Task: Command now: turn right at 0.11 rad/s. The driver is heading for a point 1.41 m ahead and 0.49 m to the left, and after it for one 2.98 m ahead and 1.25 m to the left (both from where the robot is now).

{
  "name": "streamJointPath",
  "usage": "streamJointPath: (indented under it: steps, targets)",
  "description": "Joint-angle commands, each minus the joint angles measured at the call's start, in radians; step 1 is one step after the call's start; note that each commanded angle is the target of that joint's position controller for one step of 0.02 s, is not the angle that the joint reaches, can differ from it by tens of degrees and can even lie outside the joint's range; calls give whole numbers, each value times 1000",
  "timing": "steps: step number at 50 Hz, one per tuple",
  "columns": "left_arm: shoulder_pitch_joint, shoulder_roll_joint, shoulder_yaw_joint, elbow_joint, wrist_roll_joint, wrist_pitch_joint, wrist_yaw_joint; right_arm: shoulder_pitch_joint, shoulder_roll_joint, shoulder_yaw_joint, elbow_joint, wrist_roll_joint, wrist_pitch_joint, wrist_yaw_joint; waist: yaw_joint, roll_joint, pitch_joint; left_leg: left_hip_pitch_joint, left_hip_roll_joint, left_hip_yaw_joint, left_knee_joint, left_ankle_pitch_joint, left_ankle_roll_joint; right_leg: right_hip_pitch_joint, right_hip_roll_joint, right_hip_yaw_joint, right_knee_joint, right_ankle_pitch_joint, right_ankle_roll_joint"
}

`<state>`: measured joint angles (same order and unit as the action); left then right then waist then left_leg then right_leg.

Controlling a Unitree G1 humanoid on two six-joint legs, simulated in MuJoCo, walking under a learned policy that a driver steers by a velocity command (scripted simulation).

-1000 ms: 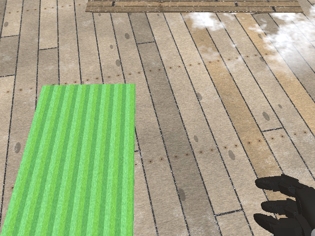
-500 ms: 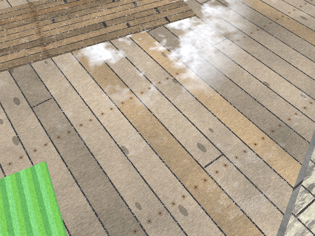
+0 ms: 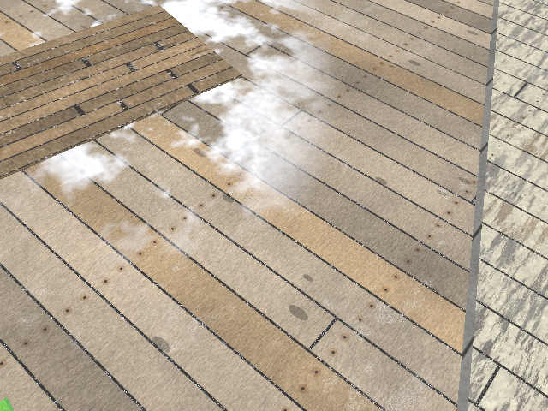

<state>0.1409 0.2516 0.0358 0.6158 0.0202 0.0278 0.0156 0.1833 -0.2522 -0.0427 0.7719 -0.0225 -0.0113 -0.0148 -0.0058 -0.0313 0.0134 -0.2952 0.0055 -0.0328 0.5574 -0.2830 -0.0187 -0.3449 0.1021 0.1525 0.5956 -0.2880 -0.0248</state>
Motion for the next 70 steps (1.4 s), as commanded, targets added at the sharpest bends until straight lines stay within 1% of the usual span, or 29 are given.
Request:
streamJointPath:
  steps: [1,3,6,13,33,34,35,36,37,38,39,41,44,45,46,47,49,50,51,52,53,54,55,57,60,63,67,68,70]
  targets:
    - [18,107,38,-55,2,-18,-1,-90,-113,-24,-82,1,-24,2,46,191,-91,61,200,-226,-174,276,157,61,-66,-24,-31,0,31]
    - [-5,81,34,-56,6,-3,-4,-63,-125,-24,-75,11,-31,1,29,176,-77,35,158,-185,-170,161,109,111,-83,-15,-71,94,30]
    - [17,75,36,-36,-2,-4,-8,-46,-111,-18,-78,6,-31,3,23,122,-45,16,99,-111,-154,68,68,119,-88,-9,-78,138,5]
    - [33,68,41,-6,-7,-22,3,-26,-86,-15,-78,15,-24,2,0,29,-62,81,62,-69,-89,170,71,108,-107,17,-90,240,14]
    - [72,52,48,59,-10,-17,35,-32,-62,-13,1,19,-29,12,9,33,-35,68,40,-58,-125,169,67,173,-118,19,-105,268,33]
    - [102,37,45,79,-11,-14,36,0,-60,-13,22,18,-26,10,7,53,-75,84,31,-58,-154,-25,78,183,-87,-18,-92,106,31]
    - [112,48,52,87,-22,-16,34,40,-110,-32,37,32,-19,7,-11,104,-42,94,49,-115,-203,-333,122,94,-33,-83,-17,-160,23]
    - [68,55,54,65,-32,-28,29,103,-153,-45,52,44,-19,3,-43,173,29,117,161,-291,-307,-608,196,-72,-24,-124,90,-263,22]
    - [-11,54,50,26,-57,-52,23,120,-201,-58,51,49,-28,-2,-63,234,131,111,316,-506,-426,-747,282,-227,-72,-146,202,-222,15]
    - [-88,75,53,-1,-73,-77,18,137,-206,-62,51,41,-44,-10,-91,211,194,119,394,-627,-477,-683,330,-357,-136,-85,320,-226,2]
    - [-87,80,57,0,-71,-97,11,134,-191,-57,49,34,-63,-13,-78,160,190,199,405,-627,-469,-582,329,-461,-175,-59,386,-185,-7]
    - [-38,73,57,24,-55,-125,-6,111,-156,-49,37,39,-79,-8,-52,115,94,295,347,-491,-437,-406,277,-484,-215,-66,372,-94,-17]
    - [-40,29,42,43,-39,-137,-23,79,-163,-51,24,54,-73,2,-43,156,31,153,202,-213,-434,-194,208,-201,-171,-167,146,14,15]
    - [-49,22,36,34,41,-95,-65,103,-186,-63,53,-16,-63,22,-38,157,24,82,141,-135,-444,-222,198,-80,-115,-235,64,-22,17]
    - [-37,26,41,35,36,-75,-77,116,-191,-69,59,-20,-60,32,-37,193,36,35,148,-121,-443,-233,201,4,-101,-262,27,-11,16]
    - [-1,39,44,42,19,-66,-76,112,-189,-71,60,-9,-58,37,-19,190,41,-11,169,-124,-433,-259,204,86,-100,-276,-4,36,8]
    - [174,83,60,100,13,-69,-58,78,-175,-67,55,-2,-57,40,80,116,29,-137,156,-88,-286,-211,189,321,-84,-283,-55,42,-10]
    - [388,132,80,167,18,-84,-42,50,-137,-52,47,-18,-60,40,193,-15,-45,-237,89,-18,12,-81,175,532,-105,-231,-83,-49,-22]
    - [576,238,91,191,49,-99,-24,-32,-11,-16,-11,-37,-67,35,270,-300,-118,-404,-15,46,502,-249,138,602,-378,154,-240,-479,-47]
    - [461,270,85,161,47,-102,-17,13,1,-15,-58,9,-77,34,170,-360,-82,-613,-125,-97,699,-235,152,525,-492,688,-507,-737,-124]
    - [305,223,74,130,32,-97,-20,-11,-69,-25,-56,3,-73,38,91,-136,17,-678,-9,-114,765,-90,161,451,-505,596,-472,-690,-140]
    - [240,175,61,117,16,-103,-28,-5,-113,-34,-43,-13,-74,52,59,-31,6,-608,49,-77,711,12,149,376,-448,445,-424,-535,-130]
    - [215,151,51,121,11,-110,-33,36,-112,-35,-23,-20,-70,61,22,-12,-8,-528,83,-58,652,49,125,319,-388,328,-433,-435,-119]
    - [218,115,35,139,13,-128,-23,55,-86,-27,-8,-22,-42,81,10,-71,18,-475,82,-58,641,96,88,243,-337,177,-490,-339,-100]
    - [284,109,35,185,9,-145,-22,-13,-70,-25,-26,1,-18,84,20,-40,99,-587,49,-92,607,194,76,266,-334,29,-536,-166,-80]
    - [317,87,26,210,7,-154,-22,-113,-74,-24,-54,-1,-15,86,35,-19,118,-607,28,-34,506,270,75,296,-312,-138,-564,36,-61]
    - [354,68,15,252,8,-167,-10,-241,-44,0,-99,-6,-20,106,54,1,164,-533,41,106,299,354,118,329,-291,-305,-607,282,-27]
    - [350,83,15,259,6,-168,-6,-244,-33,7,-105,-4,-20,109,47,-4,157,-501,38,136,254,354,134,360,-295,-344,-597,397,-17]
    - [356,109,15,278,7,-163,4,-265,-37,15,-125,-2,-21,103,34,-30,138,-391,-17,226,167,309,180,430,-307,-409,-503,931,3]
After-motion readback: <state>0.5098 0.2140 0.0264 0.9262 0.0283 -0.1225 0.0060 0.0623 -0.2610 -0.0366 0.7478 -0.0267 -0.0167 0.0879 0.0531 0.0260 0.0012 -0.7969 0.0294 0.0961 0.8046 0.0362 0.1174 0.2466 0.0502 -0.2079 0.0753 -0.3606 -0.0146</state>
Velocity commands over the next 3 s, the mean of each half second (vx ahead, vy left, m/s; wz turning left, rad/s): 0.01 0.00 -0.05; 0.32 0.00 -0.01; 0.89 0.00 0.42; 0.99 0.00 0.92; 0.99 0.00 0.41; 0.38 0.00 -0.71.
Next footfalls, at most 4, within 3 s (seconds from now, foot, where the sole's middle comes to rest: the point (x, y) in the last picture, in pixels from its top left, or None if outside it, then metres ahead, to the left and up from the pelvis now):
1.00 right None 0.20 -0.14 -0.77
1.50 left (260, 363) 0.61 0.04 -0.77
1.92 right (249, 215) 1.09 0.08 -0.77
2.38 left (106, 191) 1.18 0.54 -0.77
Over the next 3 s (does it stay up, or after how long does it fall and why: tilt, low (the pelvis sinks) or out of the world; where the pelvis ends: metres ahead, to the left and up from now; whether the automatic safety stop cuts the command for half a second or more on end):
stays up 1.39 0.70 0.00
